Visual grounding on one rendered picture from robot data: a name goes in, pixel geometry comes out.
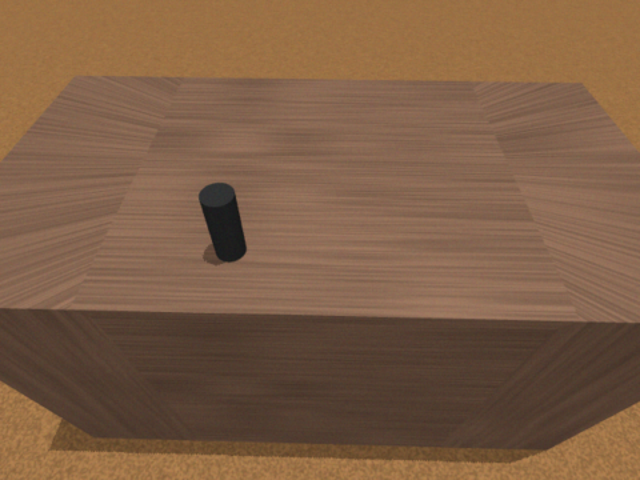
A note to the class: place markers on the can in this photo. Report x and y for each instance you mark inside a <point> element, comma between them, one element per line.
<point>220,209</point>

